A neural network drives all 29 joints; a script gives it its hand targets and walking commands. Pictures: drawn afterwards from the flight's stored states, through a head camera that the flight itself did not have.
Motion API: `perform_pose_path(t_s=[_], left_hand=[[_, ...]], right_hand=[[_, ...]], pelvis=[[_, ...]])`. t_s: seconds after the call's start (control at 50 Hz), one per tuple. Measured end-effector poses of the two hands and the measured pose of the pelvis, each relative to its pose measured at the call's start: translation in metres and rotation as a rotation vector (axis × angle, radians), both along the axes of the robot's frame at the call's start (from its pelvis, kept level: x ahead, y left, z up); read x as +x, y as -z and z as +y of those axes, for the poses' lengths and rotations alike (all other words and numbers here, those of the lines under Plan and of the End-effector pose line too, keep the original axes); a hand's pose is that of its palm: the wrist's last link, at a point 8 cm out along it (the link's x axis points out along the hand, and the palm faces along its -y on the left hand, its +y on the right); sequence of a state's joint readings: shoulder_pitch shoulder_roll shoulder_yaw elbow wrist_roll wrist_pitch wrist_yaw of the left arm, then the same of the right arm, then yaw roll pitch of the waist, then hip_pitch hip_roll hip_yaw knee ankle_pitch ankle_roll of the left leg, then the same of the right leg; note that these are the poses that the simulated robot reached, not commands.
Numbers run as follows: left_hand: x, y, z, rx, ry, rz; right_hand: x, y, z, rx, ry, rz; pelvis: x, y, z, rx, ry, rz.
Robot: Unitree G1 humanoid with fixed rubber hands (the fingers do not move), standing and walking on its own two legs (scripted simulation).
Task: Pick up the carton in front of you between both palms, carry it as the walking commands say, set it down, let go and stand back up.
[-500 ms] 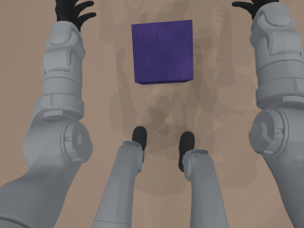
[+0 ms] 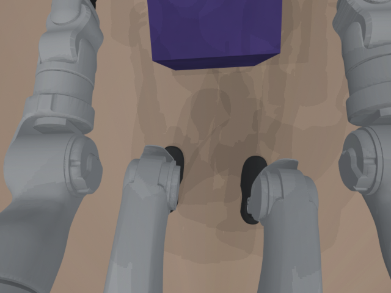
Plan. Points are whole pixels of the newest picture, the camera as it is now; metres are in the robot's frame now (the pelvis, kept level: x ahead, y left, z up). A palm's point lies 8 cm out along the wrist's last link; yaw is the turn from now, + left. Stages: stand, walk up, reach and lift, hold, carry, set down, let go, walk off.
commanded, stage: reach and lift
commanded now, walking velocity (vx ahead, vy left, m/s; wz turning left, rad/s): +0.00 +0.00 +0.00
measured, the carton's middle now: (213, 12) +0.57 +0.04 -0.32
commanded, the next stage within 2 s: none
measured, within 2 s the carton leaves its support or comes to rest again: leaves its support in 1.22 s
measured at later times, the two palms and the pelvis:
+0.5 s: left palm (117, 1) +0.56 +0.21 -0.25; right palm out of the picture +0.58 -0.14 -0.25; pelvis +0.00 +0.01 -0.08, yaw -1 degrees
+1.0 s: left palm (127, 5) +0.55 +0.19 -0.25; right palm out of the picture +0.58 -0.12 -0.25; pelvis -0.01 +0.00 -0.08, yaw -1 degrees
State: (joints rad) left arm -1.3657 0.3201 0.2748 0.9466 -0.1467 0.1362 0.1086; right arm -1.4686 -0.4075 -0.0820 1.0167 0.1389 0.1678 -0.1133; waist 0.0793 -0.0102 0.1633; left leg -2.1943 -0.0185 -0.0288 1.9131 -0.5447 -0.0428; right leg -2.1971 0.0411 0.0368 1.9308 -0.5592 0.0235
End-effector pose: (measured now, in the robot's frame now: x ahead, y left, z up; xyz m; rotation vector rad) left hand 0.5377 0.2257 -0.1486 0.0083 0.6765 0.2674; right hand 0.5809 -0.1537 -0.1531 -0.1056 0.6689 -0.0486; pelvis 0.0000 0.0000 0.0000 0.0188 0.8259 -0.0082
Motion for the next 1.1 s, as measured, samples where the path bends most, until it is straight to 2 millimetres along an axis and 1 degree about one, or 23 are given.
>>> perform_pose_path(t_s=[0.08, 0.16, 0.28, 0.36, 0.42, 0.5, 0.6, 0.72, 0.76, 0.8, 0.84, 0.94, 1.1], left_hand=[[0.001, 0.024, -0.004, -0.01, 0.003, 0.017], [0.002, 0.05, -0.008, -0.019, 0.014, 0.04], [0.001, 0.09, -0.01, -0.017, 0.03, 0.068], [0.005, 0.104, -0.012, -0.015, 0.039, 0.069], [0.012, 0.105, -0.013, -0.016, 0.049, 0.054], [0.019, 0.1, -0.015, -0.017, 0.057, 0.034], [0.015, 0.097, -0.017, -0.022, 0.062, 0.04], [0.009, 0.096, -0.02, -0.025, 0.07, 0.044], [0.01, 0.096, -0.025, -0.031, 0.082, 0.041], [0.011, 0.096, -0.035, -0.046, 0.102, 0.038], [0.012, 0.096, -0.037, -0.043, 0.086, 0.037], [0.013, 0.096, -0.036, -0.048, 0.086, 0.037], [0.012, 0.099, -0.033, -0.093, 0.108, 0.028]], right_hand=[[0.001, 0.022, 0.004, 0.008, -0.003, 0.015], [0.001, 0.046, 0.009, 0.013, -0.008, 0.041], [-0.003, 0.087, 0.009, 0.023, -0.004, 0.063], [-0.004, 0.101, 0.006, 0.019, 0.001, 0.057], [-0.001, 0.103, 0.005, 0.018, 0.003, 0.048], [0.004, 0.098, 0.01, 0.021, -0.004, 0.028], [0.002, 0.094, 0.017, 0.03, -0.014, 0.033], [-0.005, 0.094, 0.02, 0.034, -0.017, 0.04], [-0.006, 0.094, 0.023, 0.04, -0.025, 0.04], [-0.006, 0.094, 0.031, 0.052, -0.042, 0.041], [-0.006, 0.094, 0.038, 0.052, -0.045, 0.041], [-0.005, 0.092, 0.038, 0.038, -0.042, 0.049], [-0.006, 0.095, 0.035, 0.093, -0.033, 0.052]], pelvis=[[-0.011, 0.026, 0.0, 0.0, 0.002, -0.065], [-0.016, 0.044, 0.001, 0.0, 0.001, -0.11], [-0.016, 0.062, 0.003, -0.002, 0.006, -0.164], [-0.012, 0.068, 0.005, -0.003, 0.001, -0.199], [-0.008, 0.072, 0.006, -0.006, 0.003, -0.204], [-0.004, 0.077, 0.006, -0.008, 0.004, -0.201], [-0.004, 0.078, 0.005, -0.006, 0.002, -0.193], [-0.009, 0.075, 0.004, -0.005, 0.002, -0.197], [-0.011, 0.074, 0.004, -0.006, 0.003, -0.203], [-0.013, 0.073, 0.003, -0.006, 0.004, -0.211], [-0.014, 0.072, 0.003, -0.006, 0.004, -0.222], [-0.016, 0.074, 0.002, -0.005, 0.007, -0.242], [-0.009, 0.084, 0.003, -0.007, 0.011, -0.241]])
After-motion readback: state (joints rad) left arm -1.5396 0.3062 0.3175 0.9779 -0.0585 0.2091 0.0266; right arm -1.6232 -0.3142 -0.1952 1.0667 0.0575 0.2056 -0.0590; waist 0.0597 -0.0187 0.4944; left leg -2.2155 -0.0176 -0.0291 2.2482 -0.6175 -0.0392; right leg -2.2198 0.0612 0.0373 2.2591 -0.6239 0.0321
